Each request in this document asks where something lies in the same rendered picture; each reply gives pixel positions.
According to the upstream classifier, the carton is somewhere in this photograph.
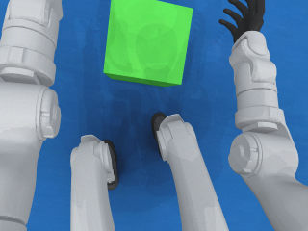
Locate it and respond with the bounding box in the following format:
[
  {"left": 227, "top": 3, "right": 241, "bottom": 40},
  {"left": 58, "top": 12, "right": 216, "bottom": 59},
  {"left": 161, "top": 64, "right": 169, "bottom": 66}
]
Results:
[{"left": 103, "top": 0, "right": 193, "bottom": 87}]

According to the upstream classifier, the robot right forearm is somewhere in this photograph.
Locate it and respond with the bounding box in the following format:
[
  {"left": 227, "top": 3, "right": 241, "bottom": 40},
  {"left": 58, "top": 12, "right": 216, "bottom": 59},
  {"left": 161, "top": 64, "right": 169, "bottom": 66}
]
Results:
[{"left": 229, "top": 31, "right": 299, "bottom": 162}]

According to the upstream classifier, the right robot thigh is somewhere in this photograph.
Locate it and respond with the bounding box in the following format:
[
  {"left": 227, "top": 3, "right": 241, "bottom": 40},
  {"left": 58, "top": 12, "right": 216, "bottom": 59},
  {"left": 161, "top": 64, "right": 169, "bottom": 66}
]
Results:
[{"left": 156, "top": 120, "right": 229, "bottom": 231}]

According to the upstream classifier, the robot left upper arm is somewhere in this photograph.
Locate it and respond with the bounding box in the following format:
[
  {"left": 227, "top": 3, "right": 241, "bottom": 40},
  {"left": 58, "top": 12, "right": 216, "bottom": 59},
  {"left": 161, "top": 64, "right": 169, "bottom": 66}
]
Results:
[{"left": 0, "top": 81, "right": 62, "bottom": 231}]

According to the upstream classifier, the robot left forearm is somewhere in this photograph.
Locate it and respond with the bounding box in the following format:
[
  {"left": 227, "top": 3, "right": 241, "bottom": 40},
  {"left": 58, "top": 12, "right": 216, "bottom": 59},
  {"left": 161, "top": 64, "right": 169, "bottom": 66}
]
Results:
[{"left": 0, "top": 0, "right": 64, "bottom": 88}]

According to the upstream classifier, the robot right upper arm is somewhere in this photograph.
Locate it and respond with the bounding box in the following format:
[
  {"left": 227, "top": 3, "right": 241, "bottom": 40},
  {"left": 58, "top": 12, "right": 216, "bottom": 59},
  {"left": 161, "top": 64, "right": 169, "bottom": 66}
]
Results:
[{"left": 228, "top": 131, "right": 308, "bottom": 231}]

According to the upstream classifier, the right robot hand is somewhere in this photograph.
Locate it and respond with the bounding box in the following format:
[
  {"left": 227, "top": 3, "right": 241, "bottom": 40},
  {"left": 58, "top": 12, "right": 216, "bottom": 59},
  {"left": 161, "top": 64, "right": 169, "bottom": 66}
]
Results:
[{"left": 218, "top": 0, "right": 266, "bottom": 44}]

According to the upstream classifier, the robot left foot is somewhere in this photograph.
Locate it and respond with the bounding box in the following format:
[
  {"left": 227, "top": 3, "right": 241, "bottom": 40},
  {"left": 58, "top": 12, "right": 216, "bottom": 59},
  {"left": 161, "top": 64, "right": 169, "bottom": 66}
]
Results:
[{"left": 103, "top": 140, "right": 119, "bottom": 191}]

